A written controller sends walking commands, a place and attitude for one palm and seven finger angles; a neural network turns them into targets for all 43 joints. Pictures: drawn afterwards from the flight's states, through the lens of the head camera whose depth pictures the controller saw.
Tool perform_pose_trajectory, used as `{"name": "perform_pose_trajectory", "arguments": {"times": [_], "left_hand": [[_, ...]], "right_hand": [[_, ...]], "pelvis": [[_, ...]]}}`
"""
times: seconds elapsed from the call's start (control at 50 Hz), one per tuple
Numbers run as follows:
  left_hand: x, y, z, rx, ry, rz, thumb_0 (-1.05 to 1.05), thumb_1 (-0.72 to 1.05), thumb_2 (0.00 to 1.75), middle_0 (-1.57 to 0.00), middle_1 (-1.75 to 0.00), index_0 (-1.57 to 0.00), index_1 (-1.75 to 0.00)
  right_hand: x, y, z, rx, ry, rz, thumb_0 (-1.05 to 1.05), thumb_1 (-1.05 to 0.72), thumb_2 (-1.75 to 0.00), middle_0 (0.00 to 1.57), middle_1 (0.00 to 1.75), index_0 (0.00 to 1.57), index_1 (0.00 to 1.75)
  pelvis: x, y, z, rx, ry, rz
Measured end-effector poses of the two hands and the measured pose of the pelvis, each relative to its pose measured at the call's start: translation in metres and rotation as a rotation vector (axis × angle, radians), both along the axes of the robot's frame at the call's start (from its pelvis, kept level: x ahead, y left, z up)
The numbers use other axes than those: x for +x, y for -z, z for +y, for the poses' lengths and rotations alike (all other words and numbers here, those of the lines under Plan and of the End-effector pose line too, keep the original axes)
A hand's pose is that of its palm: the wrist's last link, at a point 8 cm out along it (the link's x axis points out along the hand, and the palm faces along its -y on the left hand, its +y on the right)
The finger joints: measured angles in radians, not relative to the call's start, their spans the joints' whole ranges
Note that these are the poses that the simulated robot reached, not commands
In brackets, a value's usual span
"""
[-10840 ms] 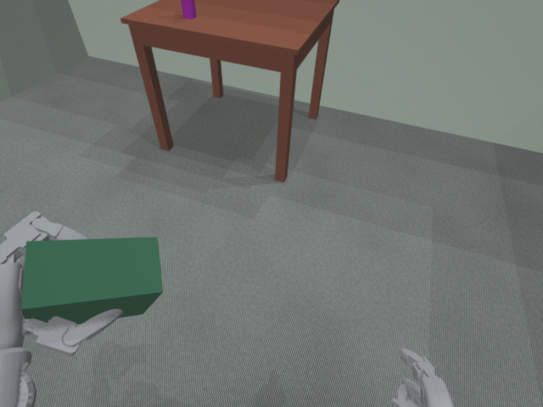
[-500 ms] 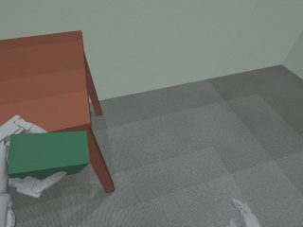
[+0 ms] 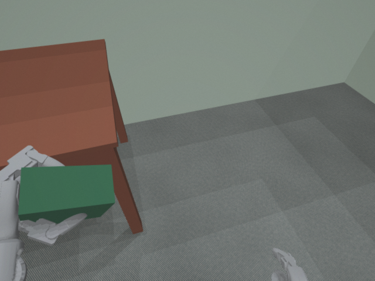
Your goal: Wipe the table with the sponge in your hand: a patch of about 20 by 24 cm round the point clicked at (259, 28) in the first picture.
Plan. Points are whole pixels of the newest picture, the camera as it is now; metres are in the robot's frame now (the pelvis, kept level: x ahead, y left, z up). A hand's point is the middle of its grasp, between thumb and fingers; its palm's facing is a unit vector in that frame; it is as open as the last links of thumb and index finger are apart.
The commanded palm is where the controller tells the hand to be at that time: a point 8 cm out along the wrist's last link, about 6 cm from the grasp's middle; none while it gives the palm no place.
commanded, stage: come to a stop and stand still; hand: left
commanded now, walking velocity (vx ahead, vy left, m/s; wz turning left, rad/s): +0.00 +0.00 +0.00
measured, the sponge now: (80, 195) +0.22 +0.20 +0.14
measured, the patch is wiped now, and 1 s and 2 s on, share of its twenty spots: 0.00 0.00 0.00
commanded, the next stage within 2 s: look again from close up in 0.40 s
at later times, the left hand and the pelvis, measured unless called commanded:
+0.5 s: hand (36, 190) +0.22 +0.26 +0.16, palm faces +0.39 -0.82 -0.41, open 10.3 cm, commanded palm +0.17 +0.30 +0.18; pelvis +0.01 +0.02 +0.00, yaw +0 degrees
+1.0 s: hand (26, 152) +0.29 +0.31 +0.16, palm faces +0.41 -0.85 -0.33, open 10.3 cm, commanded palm +0.23 +0.34 +0.18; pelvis +0.07 +0.06 +0.00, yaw +0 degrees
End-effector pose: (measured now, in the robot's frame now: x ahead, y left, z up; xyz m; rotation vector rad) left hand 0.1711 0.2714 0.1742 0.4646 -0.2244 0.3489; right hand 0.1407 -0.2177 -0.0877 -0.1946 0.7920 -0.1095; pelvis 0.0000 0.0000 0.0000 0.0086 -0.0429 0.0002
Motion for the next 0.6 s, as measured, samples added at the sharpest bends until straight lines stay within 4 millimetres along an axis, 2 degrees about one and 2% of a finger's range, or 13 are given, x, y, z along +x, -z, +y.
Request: {"name": "perform_pose_trajectory", "arguments": {"times": [0.1, 0.2, 0.3, 0.5, 0.54, 0.6], "left_hand": [[-0.004, -0.006, 0.009, 0.035, 0.0, -0.013, -0.02, -0.52, 0.99, -0.7, -1.35, -0.74, -1.34], [-0.003, -0.002, 0.018, 0.033, -0.017, 0.003, -0.02, -0.52, 0.99, -0.7, -1.35, -0.74, -1.34], [-0.001, 0.004, 0.019, 0.013, -0.012, 0.015, -0.02, -0.52, 0.99, -0.7, -1.35, -0.74, -1.34], [0.007, 0.0, 0.027, 0.022, -0.013, -0.004, -0.02, -0.52, 0.99, -0.7, -1.35, -0.74, -1.34], [0.019, -0.016, 0.041, 0.148, -0.002, -0.051, -0.02, -0.52, 0.99, -0.71, -1.35, -0.74, -1.34], [0.035, -0.028, 0.07, 0.12, -0.051, -0.141, -0.02, -0.52, 0.99, -0.71, -1.35, -0.74, -1.34]], "right_hand": [[-0.011, -0.002, -0.003, -0.019, 0.019, 0.008, 0.01, -0.91, -0.9, 0.21, 0.3, 0.2, 0.3], [-0.013, -0.002, -0.004, -0.025, 0.031, -0.001, 0.01, -0.91, -0.9, 0.21, 0.3, 0.2, 0.3], [-0.009, -0.003, -0.001, -0.031, 0.03, -0.014, 0.01, -0.91, -0.9, 0.2, 0.3, 0.2, 0.3], [0.01, -0.007, 0.013, -0.02, 0.009, -0.035, 0.01, -0.91, -0.9, 0.21, 0.3, 0.2, 0.3], [0.013, -0.006, 0.017, -0.031, -0.036, -0.035, 0.01, -0.91, -0.9, 0.2, 0.3, 0.2, 0.3], [0.017, -0.006, 0.023, -0.011, -0.067, -0.037, 0.01, -0.91, -0.9, 0.2, 0.3, 0.2, 0.3]], "pelvis": [[-0.003, -0.001, 0.005, -0.008, 0.003, -0.003], [-0.004, -0.001, 0.01, -0.008, 0.007, -0.001], [-0.003, 0.0, 0.015, -0.012, 0.006, 0.002], [0.008, -0.001, 0.021, -0.008, 0.004, 0.013], [0.007, 0.001, 0.019, -0.013, -0.01, 0.016], [0.007, 0.001, 0.02, -0.017, 0.0, 0.019]]}}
